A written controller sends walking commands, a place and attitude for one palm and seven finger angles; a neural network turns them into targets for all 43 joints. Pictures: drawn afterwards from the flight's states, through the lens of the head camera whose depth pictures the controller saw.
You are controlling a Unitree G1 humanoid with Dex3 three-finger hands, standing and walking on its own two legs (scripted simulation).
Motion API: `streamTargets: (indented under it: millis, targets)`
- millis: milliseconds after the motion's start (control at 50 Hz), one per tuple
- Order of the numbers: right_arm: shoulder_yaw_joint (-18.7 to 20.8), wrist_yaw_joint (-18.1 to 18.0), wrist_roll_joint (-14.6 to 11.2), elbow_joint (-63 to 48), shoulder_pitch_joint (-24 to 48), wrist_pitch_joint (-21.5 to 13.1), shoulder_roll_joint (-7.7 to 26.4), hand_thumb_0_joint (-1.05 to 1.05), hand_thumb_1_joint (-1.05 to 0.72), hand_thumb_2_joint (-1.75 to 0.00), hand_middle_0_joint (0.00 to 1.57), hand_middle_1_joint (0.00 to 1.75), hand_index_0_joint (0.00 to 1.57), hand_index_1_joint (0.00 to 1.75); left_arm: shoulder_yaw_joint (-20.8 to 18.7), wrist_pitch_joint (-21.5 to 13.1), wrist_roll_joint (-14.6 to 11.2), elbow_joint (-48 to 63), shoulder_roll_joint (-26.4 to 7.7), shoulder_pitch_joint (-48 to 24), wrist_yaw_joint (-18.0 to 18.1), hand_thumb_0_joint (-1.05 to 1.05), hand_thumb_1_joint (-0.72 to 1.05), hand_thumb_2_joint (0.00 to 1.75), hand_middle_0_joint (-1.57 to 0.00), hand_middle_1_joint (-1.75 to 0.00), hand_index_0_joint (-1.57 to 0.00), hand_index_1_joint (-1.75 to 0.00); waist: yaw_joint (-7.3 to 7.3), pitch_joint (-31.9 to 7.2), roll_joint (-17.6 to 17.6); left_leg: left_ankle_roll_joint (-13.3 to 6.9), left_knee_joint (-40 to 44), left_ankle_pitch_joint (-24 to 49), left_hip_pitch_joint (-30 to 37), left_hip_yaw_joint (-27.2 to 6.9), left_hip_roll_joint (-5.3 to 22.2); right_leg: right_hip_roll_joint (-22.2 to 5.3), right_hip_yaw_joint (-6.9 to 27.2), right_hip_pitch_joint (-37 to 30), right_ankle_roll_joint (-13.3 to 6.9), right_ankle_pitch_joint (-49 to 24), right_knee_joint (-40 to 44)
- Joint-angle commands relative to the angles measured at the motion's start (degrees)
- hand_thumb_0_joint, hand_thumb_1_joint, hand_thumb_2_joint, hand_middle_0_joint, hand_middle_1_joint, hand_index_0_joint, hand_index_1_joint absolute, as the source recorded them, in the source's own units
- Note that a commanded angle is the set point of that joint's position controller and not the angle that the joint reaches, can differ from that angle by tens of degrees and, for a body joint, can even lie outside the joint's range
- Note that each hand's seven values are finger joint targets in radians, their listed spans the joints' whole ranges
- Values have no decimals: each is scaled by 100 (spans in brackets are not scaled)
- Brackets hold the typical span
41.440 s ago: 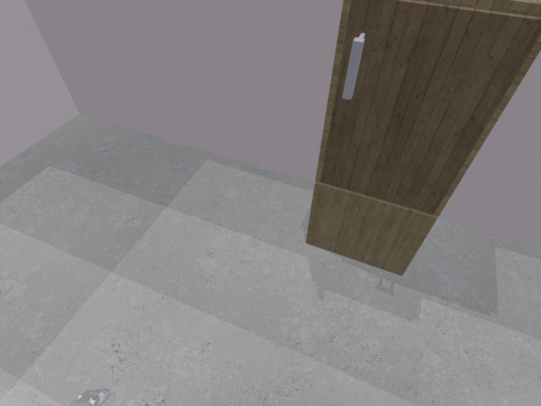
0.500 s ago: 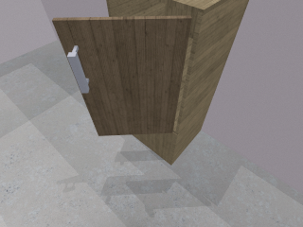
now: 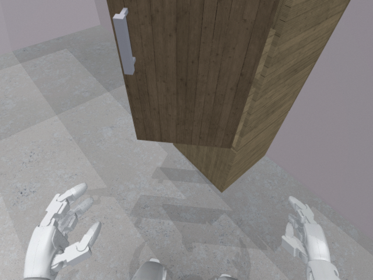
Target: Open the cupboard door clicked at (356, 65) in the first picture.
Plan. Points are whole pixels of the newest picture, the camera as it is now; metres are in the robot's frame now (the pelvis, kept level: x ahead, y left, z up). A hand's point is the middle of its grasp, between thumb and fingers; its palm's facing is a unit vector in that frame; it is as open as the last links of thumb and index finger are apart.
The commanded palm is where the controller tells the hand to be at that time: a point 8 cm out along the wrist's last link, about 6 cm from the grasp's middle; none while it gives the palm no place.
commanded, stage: raise the hand with hooked fingers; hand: left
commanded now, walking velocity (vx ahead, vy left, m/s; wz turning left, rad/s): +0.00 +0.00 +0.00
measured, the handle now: (127, 42) +0.61 +0.24 +0.17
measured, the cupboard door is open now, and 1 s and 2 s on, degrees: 44 44 44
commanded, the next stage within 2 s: move the hooked fingers beside the handle in 1.60 s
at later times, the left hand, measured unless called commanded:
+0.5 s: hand (65, 179) +0.25 +0.25 +0.11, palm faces +0.06 -0.99 -0.08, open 12.0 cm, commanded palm +0.22 +0.31 +0.12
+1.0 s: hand (40, 130) +0.30 +0.29 +0.18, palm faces +0.08 -0.99 -0.07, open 13.9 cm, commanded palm +0.28 +0.34 +0.18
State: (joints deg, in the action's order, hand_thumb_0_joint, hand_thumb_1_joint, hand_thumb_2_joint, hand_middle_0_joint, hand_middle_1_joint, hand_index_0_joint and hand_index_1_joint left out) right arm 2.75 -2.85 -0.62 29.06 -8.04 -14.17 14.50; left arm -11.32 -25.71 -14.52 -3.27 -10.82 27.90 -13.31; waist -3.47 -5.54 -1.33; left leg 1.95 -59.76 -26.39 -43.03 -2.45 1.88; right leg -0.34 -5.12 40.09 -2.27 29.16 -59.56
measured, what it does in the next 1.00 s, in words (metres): rises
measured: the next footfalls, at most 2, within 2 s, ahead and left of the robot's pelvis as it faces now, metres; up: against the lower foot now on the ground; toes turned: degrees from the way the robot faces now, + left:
none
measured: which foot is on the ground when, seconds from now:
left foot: down 0.00-1.00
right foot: down 0.00-1.00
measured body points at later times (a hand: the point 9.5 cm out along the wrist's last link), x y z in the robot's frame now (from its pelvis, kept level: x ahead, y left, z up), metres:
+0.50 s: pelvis +0.00 +0.03 +0.03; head +0.04 +0.03 +0.48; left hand +0.24 +0.31 +0.12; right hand +0.14 -0.23 -0.06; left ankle +0.03 +0.14 -0.67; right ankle +0.01 -0.09 -0.67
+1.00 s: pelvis +0.02 +0.03 +0.05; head +0.03 +0.02 +0.50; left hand +0.29 +0.34 +0.18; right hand +0.20 -0.20 -0.02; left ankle +0.03 +0.14 -0.67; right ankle +0.01 -0.09 -0.67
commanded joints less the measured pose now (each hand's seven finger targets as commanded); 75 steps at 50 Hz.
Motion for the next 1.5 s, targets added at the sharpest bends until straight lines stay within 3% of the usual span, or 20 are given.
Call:
streamTargets:
  millis: [0, 60, 120, 140, 180, 240, 320, 380, 440, 540, 640, 780, 860, 940, 1020, 1080, 1140, 1260, 1400, 1480]
  targets:
    - [12, -140, -13, -374, -267, -341, 582, 0, -90, -90, 20, 30, 20, 30, 137, -1050, -87, 2416, -767, -1884, -92, 0, 29, 64, -24, -69, -24, -69, 783, -959, 761, -403, 521, 908, 901, 115, -113, 105, 552, 9, 105, -948, 1196]
    - [-79, -237, -116, -322, -249, -349, 702, 0, -90, -90, 20, 30, 20, 30, 59, -435, -163, 1532, -1097, -1936, -549, 0, 22, 61, -25, -74, -25, -74, 795, -638, 613, -396, 704, 510, 647, 28, -126, 105, 586, -118, 133, -456, 1481]
    - [-91, -331, -232, -486, -112, -236, 707, 0, -90, -90, 20, 30, 20, 30, -518, 664, -352, 599, -1381, -1310, -789, 0, 15, 58, -25, -78, -25, -78, 395, -727, -8, -369, 1047, 385, 446, 96, -212, -25, 781, -700, 231, 94, 1993]
    - [-101, -345, -252, -558, -2, -202, 684, 0, -90, -90, 20, 30, 20, 30, -795, 1021, -456, 388, -1511, -1092, -809, 0, 13, 57, -25, -80, -25, -80, 161, -810, 41, -351, 1167, 461, 514, 98, -240, -37, 774, -963, 208, 92, 2043]
    - [-136, -352, -238, -693, 60, -163, 611, 0, -90, -90, 20, 30, 20, 30, -1131, 1375, -644, 815, -1615, -1194, -625, 0, 8, 55, -26, -82, -26, -82, 8, -1068, 112, -329, 1351, 739, 754, 146, -264, -102, 676, -1293, 249, -206, 2078]
    - [-145, -294, -161, -671, 25, -216, 476, 0, -90, -90, 20, 30, 20, 30, -1550, 1212, -760, 1430, -1627, -1191, -76, 0, 1, 52, -26, -87, -26, -87, -141, -1220, 30, -296, 1572, 1262, 1047, 95, -210, 36, 353, -1551, 198, -985, 1852]
    - [-119, -169, -94, -464, -279, -365, 576, 0, -90, -90, 20, 30, 20, 30, -1050, 480, -459, 1652, -1316, -1594, 235, 0, -8, 48, -27, -93, -27, -93, 232, -794, 254, -294, 1701, 1214, 1319, 116, -154, 133, 160, -1006, 194, -1115, 1753]
    - [-116, -173, -114, -343, -411, -457, 747, 0, -90, -90, 20, 30, 20, 30, -687, 336, -302, 1339, -1284, -1988, -29, 0, -15, 45, -27, -98, -27, -98, 435, -596, 464, -320, 1751, 952, 1413, 101, -148, 129, 182, -819, 170, -896, 1850]
    - [-108, -265, -189, -305, -447, -507, 848, 0, -90, -90, 20, 30, 20, 30, -710, 576, -367, 1105, -1497, -2214, -397, 0, -22, 42, -28, -102, -28, -102, 442, -656, 512, -342, 1877, 793, 1563, 72, -162, 121, 244, -988, 153, -809, 2043]
    - [-159, -366, -201, -342, -356, -508, 821, 0, -90, -90, 20, 30, 20, 30, -1480, 956, -543, 1385, -2181, -2561, -434, 0, -34, 37, -29, -110, -29, -110, 161, -1050, 612, -306, 2167, 1328, 2055, -18, -147, 135, 124, -1582, 110, -1364, 2105]
    - [-243, -316, -180, -333, -303, -451, 758, 0, -90, -90, 20, 30, 20, 30, -1472, 1114, -589, 1169, -1998, -3004, -275, 0, -45, 32, -30, -117, -30, -117, 164, -703, 806, -238, 2350, 1748, 2312, -23, -147, 191, 34, -1642, 83, -1828, 2183]
    - [-290, -404, -297, -341, -276, -282, 840, 0, -90, -90, 20, 30, 20, 30, -1233, 1923, -513, 328, -2080, -3723, -852, 0, -50, 30, -30, -120, -30, -120, 267, -520, 546, -289, 2529, 1633, 2429, 42, -166, 157, 109, -1795, 122, -1952, 2535]
    - [-336, -439, -250, -379, -187, -272, 790, 0, -90, -90, 20, 30, 20, 30, -1720, 1852, -538, 811, -2672, -4487, -885, 0, -50, 30, -30, -120, -30, -120, 190, -1006, 735, -294, 2559, 2076, 2867, 18, -180, 174, 153, -2145, 85, -2299, 2602]
    - [-372, -439, -208, -288, -203, -282, 755, 0, -90, -90, 20, 30, 20, 30, -2044, 1672, -592, 628, -2913, -4614, -810, 0, -50, 30, -30, -120, -30, -120, 132, -1080, 674, -284, 2626, 2247, 3035, 20, -180, 204, 165, -2319, 74, -2461, 2691]
    - [-363, -484, -297, -173, -164, -235, 793, 0, -90, -90, 20, 30, 20, 30, -1873, 1963, -653, -308, -2680, -4750, -1020, 0, -50, 30, -30, -120, -30, -120, 221, -638, 595, -298, 2736, 2039, 2890, 90, -188, 144, 167, -2200, 110, -2426, 2851]
    - [-356, -512, -351, -213, -149, -192, 837, 0, -90, -90, 20, 30, 20, 30, -1763, 2265, -598, -530, -2821, -5106, -1219, 0, -50, 30, -30, -120, -30, -120, 217, -641, 667, -324, 2795, 1936, 2898, 115, -204, 102, 233, -2256, 113, -2359, 2964]
    - [-332, -464, -340, -307, -200, -172, 851, 0, -90, -90, 20, 30, 20, 30, -1671, 2407, -590, -741, -2687, -4737, -1285, 0, -50, 30, -30, -120, -30, -120, 158, -654, 235, -355, 2770, 2042, 2821, 130, -209, 98, 248, -2361, 128, -2486, 2971]
    - [-303, -375, -265, -402, -170, -161, 807, 0, -90, -90, 20, 30, 20, 30, -2234, 1948, -638, -61, -3130, -4793, -1019, 0, -50, 30, -30, -120, -30, -120, 37, -1013, 412, -354, 2768, 2187, 2923, 208, -229, 114, 335, -2573, 135, -2641, 2921]
    - [-293, -429, -292, -289, -202, -192, 770, 0, -90, -90, 20, 30, 20, 30, -1895, 1829, -451, -3, -2831, -5045, -872, 0, -50, 30, -30, -120, -30, -120, 194, -810, 888, -367, 2837, 1973, 3054, 277, -219, 97, 361, -2402, 143, -2431, 3013]
    - [-285, -477, -317, -284, -217, -177, 807, 0, -90, -90, 20, 30, 20, 30, -1812, 2019, -528, -302, -2758, -4870, -1045, 0, -50, 30, -30, -120, -30, -120, 210, -721, 446, -386, 2819, 1918, 2964, 290, -216, 91, 385, -2412, 191, -2502, 3064]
